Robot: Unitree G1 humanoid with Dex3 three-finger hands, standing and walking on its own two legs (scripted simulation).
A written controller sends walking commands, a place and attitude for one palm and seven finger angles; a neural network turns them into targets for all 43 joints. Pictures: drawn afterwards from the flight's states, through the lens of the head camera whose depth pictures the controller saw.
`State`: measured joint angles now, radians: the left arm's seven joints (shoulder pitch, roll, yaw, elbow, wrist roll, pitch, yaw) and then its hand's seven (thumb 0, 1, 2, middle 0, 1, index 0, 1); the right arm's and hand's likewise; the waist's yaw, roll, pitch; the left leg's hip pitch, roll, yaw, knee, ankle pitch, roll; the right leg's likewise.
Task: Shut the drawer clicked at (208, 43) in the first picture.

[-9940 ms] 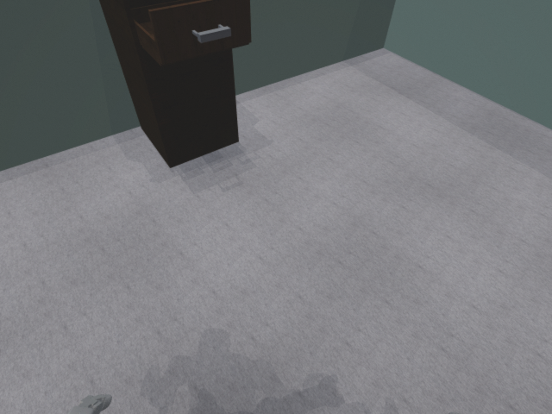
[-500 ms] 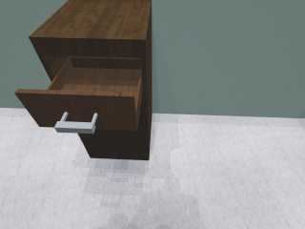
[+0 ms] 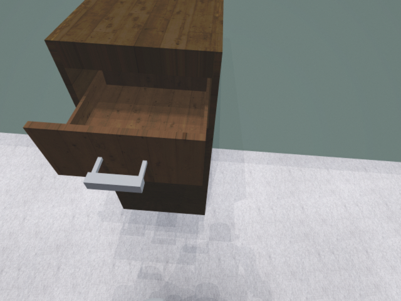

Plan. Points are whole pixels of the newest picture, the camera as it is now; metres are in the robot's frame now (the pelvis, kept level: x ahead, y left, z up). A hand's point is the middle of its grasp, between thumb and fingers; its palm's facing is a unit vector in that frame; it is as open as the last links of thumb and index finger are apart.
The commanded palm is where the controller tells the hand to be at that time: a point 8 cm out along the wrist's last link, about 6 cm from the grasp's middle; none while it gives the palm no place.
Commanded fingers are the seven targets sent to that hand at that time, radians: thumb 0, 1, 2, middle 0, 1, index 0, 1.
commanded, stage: come to a stop and stand still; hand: left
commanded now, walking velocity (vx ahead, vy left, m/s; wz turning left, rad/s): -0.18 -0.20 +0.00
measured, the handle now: (118, 173) +0.37 +0.22 +0.00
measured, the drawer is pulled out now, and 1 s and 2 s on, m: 0.22 0.22 0.22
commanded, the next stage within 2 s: look again from close up in 1.38 s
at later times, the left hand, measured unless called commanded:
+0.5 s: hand out of the picture +0.06 +0.18 -0.15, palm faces -0.01 -0.97 -0.24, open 7.3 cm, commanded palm none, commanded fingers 0.00 0.90 0.90 -0.20 -0.30 -0.20 -0.30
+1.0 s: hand out of the picture +0.01 +0.21 -0.15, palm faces -0.03 -0.98 -0.20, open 7.4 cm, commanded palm none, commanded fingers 0.00 0.90 0.90 -0.20 -0.30 -0.20 -0.30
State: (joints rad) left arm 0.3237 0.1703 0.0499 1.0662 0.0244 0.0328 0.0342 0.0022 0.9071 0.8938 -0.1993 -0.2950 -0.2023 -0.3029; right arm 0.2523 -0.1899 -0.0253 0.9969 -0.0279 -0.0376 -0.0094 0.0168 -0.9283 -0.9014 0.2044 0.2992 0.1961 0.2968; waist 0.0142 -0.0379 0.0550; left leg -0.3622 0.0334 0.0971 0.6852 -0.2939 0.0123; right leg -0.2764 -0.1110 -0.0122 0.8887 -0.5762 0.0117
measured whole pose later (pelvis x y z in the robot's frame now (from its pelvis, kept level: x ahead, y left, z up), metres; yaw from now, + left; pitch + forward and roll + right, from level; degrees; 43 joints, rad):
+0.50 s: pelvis +0.01 +0.00 +0.01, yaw +0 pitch +0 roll +0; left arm 0.26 0.16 -0.01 0.97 0.02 -0.01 0.06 0.00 0.92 0.89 -0.20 -0.30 -0.20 -0.30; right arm 0.22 -0.18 -0.02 0.99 -0.01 0.01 -0.01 0.00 -0.92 -0.90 0.20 0.30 0.19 0.30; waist -0.02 0.02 0.02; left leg -0.20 0.01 0.05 0.56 -0.36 0.01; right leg -0.25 0.01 -0.08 0.58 -0.32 -0.05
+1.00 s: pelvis +0.01 +0.03 +0.02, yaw -1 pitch -1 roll +0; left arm 0.30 0.18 -0.03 1.06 0.01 0.00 0.04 0.00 0.91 0.89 -0.20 -0.29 -0.20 -0.30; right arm 0.30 -0.17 0.04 1.10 -0.02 -0.01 -0.01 0.01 -0.91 -0.90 0.20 0.30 0.20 0.30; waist 0.00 0.00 0.04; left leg -0.13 -0.04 0.08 0.44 -0.30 0.06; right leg -0.19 -0.03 -0.04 0.46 -0.25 0.01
